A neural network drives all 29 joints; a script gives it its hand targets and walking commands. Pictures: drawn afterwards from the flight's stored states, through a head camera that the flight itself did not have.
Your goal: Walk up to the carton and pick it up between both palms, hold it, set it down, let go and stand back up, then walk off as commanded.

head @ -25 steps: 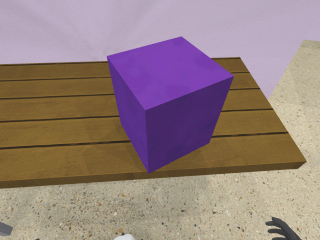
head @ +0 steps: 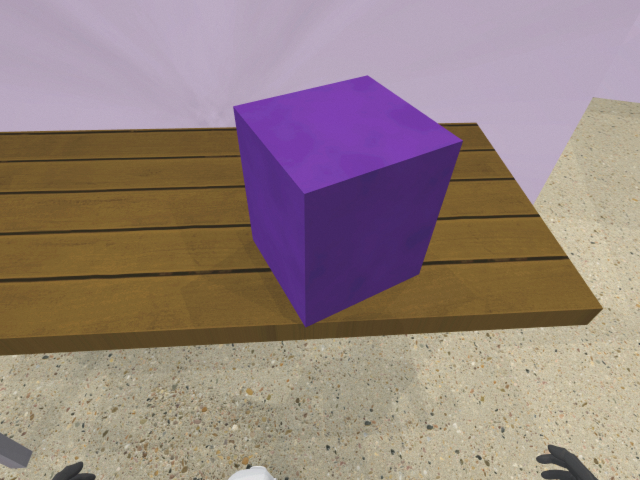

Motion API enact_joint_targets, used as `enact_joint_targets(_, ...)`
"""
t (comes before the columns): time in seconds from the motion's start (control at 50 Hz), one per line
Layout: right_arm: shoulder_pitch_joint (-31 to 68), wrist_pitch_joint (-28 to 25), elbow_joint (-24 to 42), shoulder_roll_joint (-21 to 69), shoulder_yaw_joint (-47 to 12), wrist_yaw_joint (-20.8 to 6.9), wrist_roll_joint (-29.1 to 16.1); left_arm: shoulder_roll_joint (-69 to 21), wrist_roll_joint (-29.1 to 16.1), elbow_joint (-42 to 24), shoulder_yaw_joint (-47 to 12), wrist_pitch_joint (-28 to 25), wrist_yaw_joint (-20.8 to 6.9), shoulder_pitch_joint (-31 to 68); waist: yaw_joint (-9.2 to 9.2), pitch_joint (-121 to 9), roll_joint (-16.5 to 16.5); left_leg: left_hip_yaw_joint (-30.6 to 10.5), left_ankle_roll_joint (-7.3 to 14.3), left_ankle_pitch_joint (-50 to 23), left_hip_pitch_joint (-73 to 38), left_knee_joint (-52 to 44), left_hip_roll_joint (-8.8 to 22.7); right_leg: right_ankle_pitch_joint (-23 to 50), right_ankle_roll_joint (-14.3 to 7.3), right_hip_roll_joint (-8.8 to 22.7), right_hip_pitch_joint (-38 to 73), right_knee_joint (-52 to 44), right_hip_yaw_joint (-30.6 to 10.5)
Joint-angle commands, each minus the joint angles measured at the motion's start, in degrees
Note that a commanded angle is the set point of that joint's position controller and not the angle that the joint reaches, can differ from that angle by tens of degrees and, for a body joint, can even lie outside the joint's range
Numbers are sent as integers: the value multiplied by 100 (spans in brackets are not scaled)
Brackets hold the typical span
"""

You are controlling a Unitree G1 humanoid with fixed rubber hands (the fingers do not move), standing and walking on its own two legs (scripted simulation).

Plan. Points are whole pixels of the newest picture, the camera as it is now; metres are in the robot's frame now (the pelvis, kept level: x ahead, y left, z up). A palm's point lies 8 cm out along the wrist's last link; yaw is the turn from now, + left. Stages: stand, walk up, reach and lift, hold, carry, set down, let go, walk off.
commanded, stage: walk up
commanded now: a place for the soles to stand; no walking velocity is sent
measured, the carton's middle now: (336, 200) +0.47 -0.02 +0.10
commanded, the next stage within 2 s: none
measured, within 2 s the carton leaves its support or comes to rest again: neither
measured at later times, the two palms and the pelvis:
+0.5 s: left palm out of the picture -0.02 +0.29 -0.06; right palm out of the picture +0.04 -0.36 -0.10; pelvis -0.06 -0.04 +0.00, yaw +2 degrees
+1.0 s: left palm out of the picture +0.02 +0.27 -0.07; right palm out of the picture +0.12 -0.37 -0.07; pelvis -0.03 -0.06 +0.00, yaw +4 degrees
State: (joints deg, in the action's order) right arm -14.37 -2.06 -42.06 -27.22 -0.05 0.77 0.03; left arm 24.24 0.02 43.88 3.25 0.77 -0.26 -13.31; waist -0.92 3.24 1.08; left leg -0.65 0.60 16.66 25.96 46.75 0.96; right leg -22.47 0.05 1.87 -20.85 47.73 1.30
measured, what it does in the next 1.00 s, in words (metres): steps on the spot: right foot, then left foot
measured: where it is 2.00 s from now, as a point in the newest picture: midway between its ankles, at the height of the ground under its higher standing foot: outside the picture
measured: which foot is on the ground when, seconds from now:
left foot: down 0.00-0.28, up 0.30-0.56, down 0.58-1.00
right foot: down 0.00-0.02, up 0.04-0.24, down 0.26-1.00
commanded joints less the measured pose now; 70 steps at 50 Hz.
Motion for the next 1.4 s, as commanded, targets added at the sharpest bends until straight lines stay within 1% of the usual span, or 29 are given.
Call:
enact_joint_targets(0.0,555,-61,285,-1594,766,13,266,1228,25,-62,406,141,16,-409,-109,662,831,-3240,1180,3457,1464,-3597,1741,-775,-168,-151,-346,1808,-272)
enact_joint_targets(0.14,332,68,334,-1377,717,18,292,1052,107,250,521,90,-123,-1018,-136,-137,1193,-1972,608,2979,1038,-3158,1093,-1174,-376,-266,952,-418,341)
enact_joint_targets(0.16,504,119,398,-1387,774,20,289,1167,107,298,585,14,-107,-1480,-434,-445,1109,-1608,399,2819,1260,-2845,928,-871,-431,-278,1510,-716,339)
enact_joint_targets(0.18,335,165,308,-1158,708,24,288,1180,171,484,597,-18,-116,-1611,-387,-461,542,-1246,217,2951,1398,-2214,622,-1377,-452,-176,1590,-1450,-13)
enact_joint_targets(0.22,269,139,168,-685,591,65,198,1833,317,159,687,-131,-5,-918,-260,173,-1730,69,-135,1340,1661,1010,-672,-3696,-1089,1821,33,-3530,-3412)
enact_joint_targets(0.26,167,64,-117,-922,603,54,127,1660,278,-139,577,-177,60,166,-16,633,-842,-582,13,739,836,1270,-208,-2826,-1386,1856,-927,-3399,-2886)
enact_joint_targets(0.3,14,44,-216,-886,586,0,78,1479,290,-101,504,-244,67,405,117,752,-826,-280,82,267,459,1020,-299,-2202,-1001,1353,-998,-3265,-2063)
enact_joint_targets(0.38,-213,2,-206,-989,597,-38,106,1545,308,-311,555,-213,-60,65,-51,546,-1985,323,-44,586,786,792,-311,-2395,-893,954,-37,-3049,-1598)
enact_joint_targets(0.44,311,-126,101,-904,518,-14,94,1562,281,-278,628,-248,-51,-724,-495,141,-1885,430,55,1213,1438,202,-169,-320,-1122,1374,1491,-2399,-1994)
enact_joint_targets(0.48,41,-241,46,-965,537,22,170,1544,257,-343,611,-209,-59,-697,-390,-242,-1493,344,80,1482,802,-291,-106,513,-1398,1501,1511,-1918,-1841)
enact_joint_targets(0.52,-366,-345,-67,-863,560,19,176,1612,159,-473,552,-153,-51,-163,23,-87,-1301,630,215,564,-607,-1389,-281,1267,-1082,1095,443,-1187,-820)
enact_joint_targets(0.56,-1410,-414,-258,-1109,712,113,325,801,40,-645,298,-234,13,-64,500,-997,478,-973,628,-338,-2492,-1918,391,1843,-505,428,-701,1023,-139)
enact_joint_targets(0.58,-1238,-404,-210,-1565,731,128,276,588,25,-646,209,-225,13,-237,375,-1157,1202,-3379,1170,-486,-2910,-2304,1704,-727,-125,-261,-1715,1604,110)
enact_joint_targets(0.6,-1219,-357,-140,-1593,723,110,230,1062,119,-587,342,-158,45,-57,439,-1149,525,-3935,1698,269,-2810,-2323,1978,-1511,-120,-3,-1786,1420,-334)
enact_joint_targets(0.66,-654,-337,9,-1444,713,113,224,1162,130,-411,406,-251,0,-274,260,-342,517,-3105,1729,-498,-1612,-2017,1982,-1890,-245,168,-1396,776,-371)
enact_joint_targets(0.74,-172,-301,189,-1036,535,25,170,1014,95,-199,400,-399,-40,-795,-128,-537,955,-1365,995,-1557,-901,-1363,1022,-134,-325,70,137,-1172,6)
enact_joint_targets(0.8,527,-177,412,-468,413,24,-8,1671,184,0,502,-543,158,-1082,-384,-602,-454,47,110,-997,817,928,-125,1831,-694,1451,1549,-2319,-2270)
enact_joint_targets(0.82,412,-150,352,-557,346,79,46,1693,190,19,450,-544,201,-832,-268,-216,-313,94,64,1014,1400,810,-303,2748,-874,1890,1625,-2276,-2794)
enact_joint_targets(0.86,210,-102,175,-755,367,87,-1,1649,188,62,447,-528,158,-525,-24,-226,-626,4,190,1729,827,308,73,3032,-1001,1944,1292,-2071,-2394)
enact_joint_targets(0.98,-211,-170,-173,-635,424,5,52,1428,54,-142,330,-457,110,64,232,-165,-1141,434,386,-722,-813,-521,120,3027,-568,884,113,-1461,-706)
enact_joint_targets(1.0,-155,-209,-216,-796,448,19,93,1177,37,-130,302,-441,92,162,242,-558,-584,346,380,-1514,-1221,-718,111,2985,-584,658,94,-993,-551)
enact_joint_targets(1.04,-344,-254,-176,-1191,539,86,132,1074,-48,-242,245,-432,123,51,314,-1040,-91,-947,916,-2270,-1902,-740,775,2878,-228,212,-419,269,-191)
enact_joint_targets(1.08,-170,-305,-198,-1377,526,103,96,893,-79,-244,250,-321,159,-103,93,-868,252,-2427,1685,-1897,-1375,-1527,1728,-479,-123,-93,-283,681,23)
enact_joint_targets(1.14,601,-236,18,-1170,445,58,103,1012,57,-47,294,-415,133,-566,-287,-507,142,-1746,1203,-1579,-280,-1079,1264,-99,-337,180,528,-1072,-549)
enact_joint_targets(1.2,743,-134,48,-615,307,57,85,1518,139,82,412,-551,116,-531,-225,-234,-816,152,185,177,552,77,122,1435,-981,1609,1001,-2266,-1953)
enact_joint_targets(1.24,621,-122,-2,-776,375,18,96,1593,165,-29,310,-526,102,-130,37,-158,-621,142,229,1297,99,-117,125,1963,-1234,1716,428,-2059,-1947)
enact_joint_targets(1.3,-45,-292,-188,-884,445,-27,129,1250,99,-257,244,-431,70,391,314,-566,-6,-610,524,-937,-1590,-1049,410,984,-519,678,-606,-1056,-543)
enact_joint_targets(1.34,120,-320,-85,-1198,462,-17,151,1000,28,-180,208,-385,76,150,138,-480,658,-2221,1272,-305,-1212,-1939,1570,-507,-163,8,-727,86,7)
enact_joint_targets(1.38,434,-249,-100,-1190,518,-21,164,982,53,-15,267,-405,51,-297,-116,-389,548,-1870,1137,658,-617,-1982,1333,-857,-306,53,-35,-611,-76)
